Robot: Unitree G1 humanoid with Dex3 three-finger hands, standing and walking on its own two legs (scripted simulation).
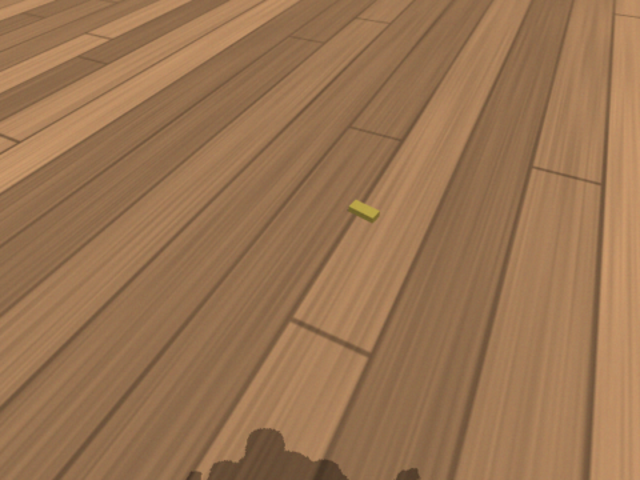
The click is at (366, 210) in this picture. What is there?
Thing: flat box
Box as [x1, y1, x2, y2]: [349, 200, 379, 222]
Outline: 349,206 350,212 371,222 373,222 379,214 378,210 357,200 355,200
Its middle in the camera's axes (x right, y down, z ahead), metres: +0.19 -0.12 +1.75
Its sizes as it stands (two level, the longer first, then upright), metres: 0.130 0.057 0.033
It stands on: the floor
